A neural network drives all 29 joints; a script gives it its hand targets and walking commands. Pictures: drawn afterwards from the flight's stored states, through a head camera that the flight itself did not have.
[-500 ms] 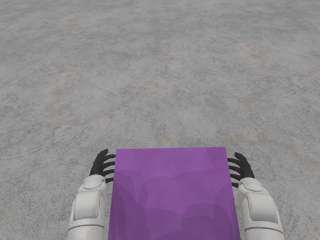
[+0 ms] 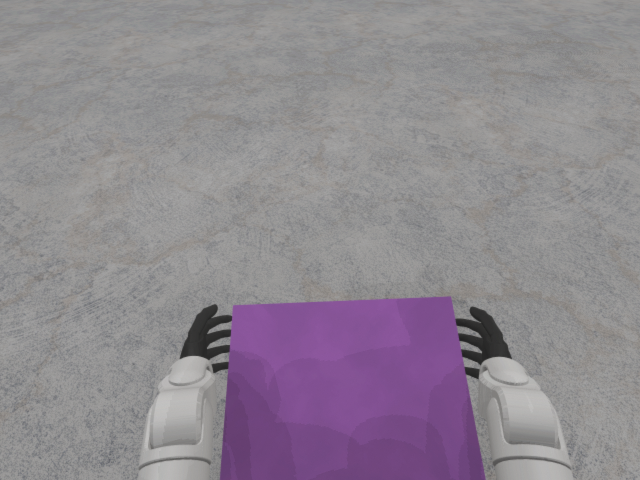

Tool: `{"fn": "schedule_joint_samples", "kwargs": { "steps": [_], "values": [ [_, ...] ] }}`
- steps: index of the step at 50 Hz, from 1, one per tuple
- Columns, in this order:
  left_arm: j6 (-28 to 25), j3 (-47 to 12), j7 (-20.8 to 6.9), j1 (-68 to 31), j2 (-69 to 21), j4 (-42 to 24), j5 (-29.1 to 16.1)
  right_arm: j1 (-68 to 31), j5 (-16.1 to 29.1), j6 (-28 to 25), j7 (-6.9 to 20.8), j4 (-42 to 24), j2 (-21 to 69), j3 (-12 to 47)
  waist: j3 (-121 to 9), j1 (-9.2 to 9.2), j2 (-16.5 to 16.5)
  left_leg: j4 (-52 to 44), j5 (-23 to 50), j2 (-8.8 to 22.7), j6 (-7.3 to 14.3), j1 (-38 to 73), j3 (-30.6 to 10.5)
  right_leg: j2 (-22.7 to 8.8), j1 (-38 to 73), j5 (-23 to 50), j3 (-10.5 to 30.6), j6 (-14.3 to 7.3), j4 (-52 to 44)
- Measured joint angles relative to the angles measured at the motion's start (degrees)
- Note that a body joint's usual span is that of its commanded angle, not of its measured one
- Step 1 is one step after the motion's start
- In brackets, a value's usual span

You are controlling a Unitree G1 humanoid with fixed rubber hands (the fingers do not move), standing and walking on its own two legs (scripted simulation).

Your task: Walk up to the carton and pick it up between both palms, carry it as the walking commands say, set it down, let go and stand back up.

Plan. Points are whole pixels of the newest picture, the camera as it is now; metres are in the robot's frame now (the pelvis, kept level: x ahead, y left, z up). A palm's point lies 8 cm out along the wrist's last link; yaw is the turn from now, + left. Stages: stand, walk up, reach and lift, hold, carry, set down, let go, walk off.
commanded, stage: carry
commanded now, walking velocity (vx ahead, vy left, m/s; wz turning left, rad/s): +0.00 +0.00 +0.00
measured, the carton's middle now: (344, 394) +0.26 -0.01 -0.07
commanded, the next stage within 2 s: hold in 1.76 s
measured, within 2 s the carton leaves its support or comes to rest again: neither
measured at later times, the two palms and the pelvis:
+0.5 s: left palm (192, 320) +0.32 +0.20 +0.04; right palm (466, 326) +0.31 -0.17 +0.03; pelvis +0.05 +0.02 +0.00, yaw +0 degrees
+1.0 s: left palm (199, 309) +0.34 +0.20 +0.04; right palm (464, 310) +0.34 -0.18 +0.03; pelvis +0.08 +0.01 +0.00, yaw +0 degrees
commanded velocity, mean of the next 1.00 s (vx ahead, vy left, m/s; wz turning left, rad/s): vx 0.00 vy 0.00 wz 0.00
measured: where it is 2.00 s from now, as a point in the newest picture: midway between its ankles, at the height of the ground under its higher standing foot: outside the picture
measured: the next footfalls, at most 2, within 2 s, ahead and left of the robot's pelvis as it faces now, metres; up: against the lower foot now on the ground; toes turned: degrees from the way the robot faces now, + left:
none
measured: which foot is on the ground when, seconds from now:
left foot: down 0.00-1.00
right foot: down 0.00-1.00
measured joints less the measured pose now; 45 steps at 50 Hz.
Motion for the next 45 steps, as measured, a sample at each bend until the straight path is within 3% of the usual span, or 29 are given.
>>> {"fn": "schedule_joint_samples", "kwargs": {
  "steps": [14, 21, 29, 45],
  "values": [
    [-0.4, -0.2, 0.3, -1.7, 0.9, 0.7, -1.0, -0.6, -1.1, -1.2, 0.4, -0.2, 1.4, -1.5, 0.6, 1.69, 0.5, -4.0, 0.5, -1.7, 0.8, 3.4, 1.0, -1.8, 0.5, -3.3, 0.9, 1.6, 2.0],
    [-1.7, 0.5, 0.0, -2.9, 0.1, 1.3, -1.1, -0.6, -0.5, -1.1, -0.5, -2.0, 0.9, -1.2, 0.8, 1.13, 2.0, -4.1, -0.8, -1.9, 0.9, 4.6, 1.1, -2.1, 0.8, -5.5, 1.1, 1.9, 3.8],
    [-1.5, 0.6, 0.7, -1.1, -0.6, 0.9, -1.2, -1.0, 0.3, -0.5, -0.2, -0.9, 0.2, -1.2, 0.6, 0.4, 1.4, -4.8, -1.6, -1.5, 0.5, 6.3, 0.8, -1.8, 2.1, -6.9, 0.7, 1.8, 4.1],
    [0.4, 0.0, 0.6, -0.8, 0.1, -2.2, -2.0, -0.2, 0.0, 0.2, 0.0, -3.3, 0.6, -0.8, 1.7, 1.02, 1.4, -4.2, -3.1, -0.7, -0.2, 7.1, 0.5, -1.3, 2.6, -9.0, 0.1, 1.4, 5.3]
  ]
}}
